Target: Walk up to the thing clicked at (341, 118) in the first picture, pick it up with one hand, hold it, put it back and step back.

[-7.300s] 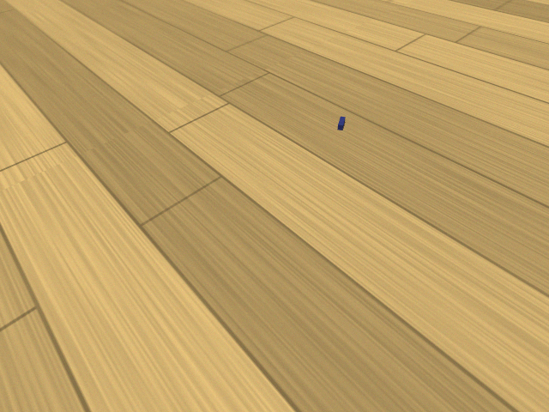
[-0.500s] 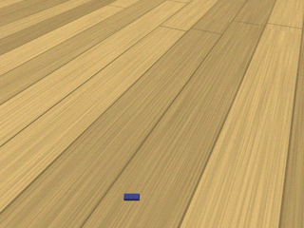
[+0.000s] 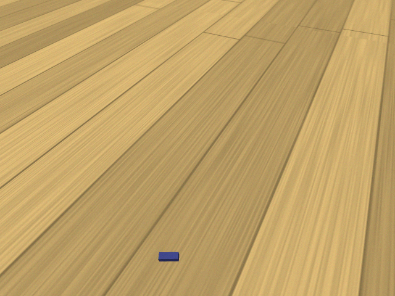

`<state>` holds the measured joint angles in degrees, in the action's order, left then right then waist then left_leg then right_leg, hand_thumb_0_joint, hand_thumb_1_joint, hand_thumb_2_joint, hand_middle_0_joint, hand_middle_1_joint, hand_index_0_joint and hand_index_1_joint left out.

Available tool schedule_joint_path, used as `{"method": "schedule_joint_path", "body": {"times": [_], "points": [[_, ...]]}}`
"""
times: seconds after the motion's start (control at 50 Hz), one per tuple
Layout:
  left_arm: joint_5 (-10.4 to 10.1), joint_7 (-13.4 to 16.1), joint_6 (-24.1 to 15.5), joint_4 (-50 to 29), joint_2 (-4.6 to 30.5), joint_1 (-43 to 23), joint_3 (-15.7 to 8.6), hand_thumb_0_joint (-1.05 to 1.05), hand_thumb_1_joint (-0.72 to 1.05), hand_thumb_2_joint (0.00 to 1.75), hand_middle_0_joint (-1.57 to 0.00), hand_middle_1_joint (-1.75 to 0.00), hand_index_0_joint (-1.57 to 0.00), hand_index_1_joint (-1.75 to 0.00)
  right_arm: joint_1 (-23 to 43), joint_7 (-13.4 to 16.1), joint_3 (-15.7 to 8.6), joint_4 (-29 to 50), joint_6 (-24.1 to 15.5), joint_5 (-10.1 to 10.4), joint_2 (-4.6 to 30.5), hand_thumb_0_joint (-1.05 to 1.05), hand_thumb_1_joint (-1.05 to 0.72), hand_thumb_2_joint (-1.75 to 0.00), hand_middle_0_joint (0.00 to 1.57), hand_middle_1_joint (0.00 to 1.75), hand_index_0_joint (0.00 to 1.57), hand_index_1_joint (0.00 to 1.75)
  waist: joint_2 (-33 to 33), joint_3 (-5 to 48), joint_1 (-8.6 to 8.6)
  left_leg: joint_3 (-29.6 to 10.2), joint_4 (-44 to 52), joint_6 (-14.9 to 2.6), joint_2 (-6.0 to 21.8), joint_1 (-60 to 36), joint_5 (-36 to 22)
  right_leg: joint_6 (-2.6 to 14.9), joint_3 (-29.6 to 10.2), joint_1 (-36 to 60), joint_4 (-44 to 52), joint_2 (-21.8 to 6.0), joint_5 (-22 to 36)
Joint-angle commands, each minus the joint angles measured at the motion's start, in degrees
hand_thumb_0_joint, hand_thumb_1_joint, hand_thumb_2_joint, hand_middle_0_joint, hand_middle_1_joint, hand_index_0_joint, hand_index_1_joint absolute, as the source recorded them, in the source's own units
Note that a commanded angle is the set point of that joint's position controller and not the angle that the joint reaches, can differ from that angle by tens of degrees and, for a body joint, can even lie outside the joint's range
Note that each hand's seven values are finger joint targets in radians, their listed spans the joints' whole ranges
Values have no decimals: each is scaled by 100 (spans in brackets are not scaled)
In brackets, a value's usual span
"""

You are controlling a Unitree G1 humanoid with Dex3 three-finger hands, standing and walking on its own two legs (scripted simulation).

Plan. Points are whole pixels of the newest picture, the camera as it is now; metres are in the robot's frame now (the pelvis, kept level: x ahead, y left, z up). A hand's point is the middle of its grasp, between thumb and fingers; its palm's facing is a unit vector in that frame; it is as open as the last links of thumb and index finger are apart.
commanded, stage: walk up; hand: left
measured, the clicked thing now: (168, 256) +0.45 +0.20 -0.76
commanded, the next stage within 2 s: stand in 0.14 s
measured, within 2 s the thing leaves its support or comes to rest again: neither
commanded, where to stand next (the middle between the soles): +0.07 +0.01 m, yaw -1 degrees
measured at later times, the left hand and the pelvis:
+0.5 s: hand out of the picture +0.07 +0.25 -0.16, palm faces -0.02 -0.94 -0.33, open 7.4 cm; pelvis +0.00 +0.00 +0.00, yaw +0 degrees
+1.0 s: hand out of the picture +0.07 +0.25 -0.16, palm faces -0.03 -0.94 -0.34, open 7.4 cm; pelvis +0.00 -0.01 +0.00, yaw -1 degrees
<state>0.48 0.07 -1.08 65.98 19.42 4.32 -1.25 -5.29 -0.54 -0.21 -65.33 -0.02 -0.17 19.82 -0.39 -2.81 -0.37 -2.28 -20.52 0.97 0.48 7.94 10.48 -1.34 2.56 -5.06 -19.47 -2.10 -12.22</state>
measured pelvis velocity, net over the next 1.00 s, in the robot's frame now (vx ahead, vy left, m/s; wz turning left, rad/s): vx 0.00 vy -0.01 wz -0.01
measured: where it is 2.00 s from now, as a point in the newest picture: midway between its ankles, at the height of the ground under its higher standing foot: outside the picture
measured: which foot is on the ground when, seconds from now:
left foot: down 0.00-1.00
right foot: down 0.00-1.00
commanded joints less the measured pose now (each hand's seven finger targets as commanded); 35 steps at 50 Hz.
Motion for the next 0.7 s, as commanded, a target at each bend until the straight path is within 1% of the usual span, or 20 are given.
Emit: {"method": "schedule_joint_path", "body": {"times": [0.0,0.04,0.1,0.12,0.14,0.18,0.2,0.26,0.28,0.32,0.34,0.36,0.44,0.46,0.5,0.52,0.6,0.62,0.66,0.68], "points": [[13,58,-115,-362,1231,-339,-206,0,90,90,-20,-30,-20,-30,305,72,-245,368,-139,-21,1152,0,-90,-90,20,30,20,30,-15,524,29,-371,269,-211,555,29,-1063,194,-420,187,263,-531,885],[27,58,-106,-376,1243,-322,-208,0,90,90,-20,-30,-20,-30,322,74,-253,379,-133,-25,1201,0,-90,-90,20,30,20,30,-30,448,27,-381,302,-227,548,93,-894,188,-413,178,298,-519,800],[22,50,-103,-378,1240,-292,-217,0,90,90,-20,-30,-20,-30,266,75,-241,353,-142,-22,1190,0,-90,-90,20,30,20,30,-25,476,37,-386,342,-231,559,67,-881,195,-429,194,269,-520,751],[-13,53,-77,-340,1250,-199,-193,0,90,90,-20,-30,-20,-30,336,91,-217,389,-177,-52,1186,0,-90,-90,20,30,20,30,49,416,75,-488,417,-174,677,-28,-1348,215,-438,86,218,-567,956],[-25,48,-74,-330,1203,-170,-183,0,90,90,-20,-30,-20,-30,322,96,-221,374,-196,-39,1255,0,-90,-90,20,30,20,30,-42,426,72,-468,365,-167,671,-70,-1468,196,-464,102,256,-570,1004],[-12,51,-66,-345,1230,-189,-178,0,90,90,-20,-30,-20,-30,324,106,-221,366,-193,-45,1237,0,-90,-90,20,30,20,30,22,421,52,-448,356,-152,661,-97,-1402,192,-455,65,293,-576,967],[-12,45,-60,-340,1219,-185,-173,0,90,90,-20,-30,-20,-30,292,106,-212,345,-189,-29,1245,0,-90,-90,20,30,20,30,-59,404,34,-436,405,-143,644,-57,-1169,181,-486,58,329,-567,803],[-8,31,-60,-328,1216,-125,-156,0,90,90,-20,-30,-20,-30,328,93,-205,341,-181,-27,1257,0,-90,-90,20,30,20,30,-61,400,33,-453,476,-135,637,-90,-856,178,-482,-19,378,-547,563],[-5,29,-57,-342,1272,-177,-166,0,90,90,-20,-30,-20,-30,320,94,-198,345,-179,-40,1213,0,-90,-90,20,30,20,30,31,431,28,-451,484,-141,647,-51,-844,198,-490,27,373,-559,540],[0,28,-70,-368,1239,-177,-148,0,90,90,-20,-30,-20,-30,304,91,-200,334,-178,-33,1244,0,-90,-90,20,30,20,30,-18,573,33,-433,432,-161,663,-80,-975,202,-499,138,376,-587,702],[-1,23,-76,-352,1221,-141,-137,0,90,90,-20,-30,-20,-30,358,90,-189,324,-182,-23,1258,0,-90,-90,20,30,20,30,-40,511,43,-423,415,-163,650,-113,-1016,189,-529,91,389,-599,829],[2,24,-72,-342,1245,-115,-138,0,90,90,-20,-30,-20,-30,327,87,-177,327,-184,-27,1216,0,-90,-90,20,30,20,30,-24,522,27,-416,442,-154,643,-93,-940,188,-515,99,390,-591,764],[-8,21,-65,-351,1273,-142,-132,0,90,90,-20,-30,-20,-30,279,84,-156,301,-192,-26,1214,0,-90,-90,20,30,20,30,-18,490,12,-414,454,-137,663,-110,-1095,204,-527,91,362,-597,861],[-7,20,-62,-349,1241,-76,-128,0,90,90,-20,-30,-20,-30,333,90,-173,298,-195,-30,1269,0,-90,-90,20,30,20,30,-88,504,47,-406,440,-144,662,-175,-1042,204,-534,19,386,-596,808],[0,23,-60,-342,1272,-84,-139,0,90,90,-20,-30,-20,-30,284,91,-161,294,-186,-30,1238,0,-90,-90,20,30,20,30,-47,508,21,-388,441,-144,646,-126,-962,203,-533,55,387,-599,802],[1,22,-46,-336,1281,-62,-139,0,90,90,-20,-30,-20,-30,317,98,-162,295,-182,-29,1242,0,-90,-90,20,30,20,30,-38,466,43,-405,474,-143,661,-123,-916,210,-535,14,367,-589,734],[-14,19,-67,-336,1267,-36,-125,0,90,90,-20,-30,-20,-30,283,87,-153,287,-191,-26,1253,0,-90,-90,20,30,20,30,35,439,37,-393,423,-142,661,-172,-1089,208,-557,-6,395,-597,828],[-12,21,-65,-333,1222,-10,-110,0,90,90,-20,-30,-20,-30,330,82,-158,295,-189,-19,1261,0,-90,-90,20,30,20,30,37,412,53,-404,434,-132,655,-168,-1013,199,-517,-43,411,-575,738],[-3,30,-76,-359,1264,-6,-113,0,90,90,-20,-30,-20,-30,277,79,-168,307,-178,-25,1255,0,-90,-90,20,30,20,30,97,430,26,-400,412,-143,669,-194,-1069,206,-519,-57,415,-582,806],[-5,32,-76,-357,1248,7,-112,0,90,90,-20,-30,-20,-30,284,81,-168,311,-171,-26,1279,0,-90,-90,20,30,20,30,69,445,34,-384,410,-158,653,-168,-947,200,-541,-40,452,-587,764]]}}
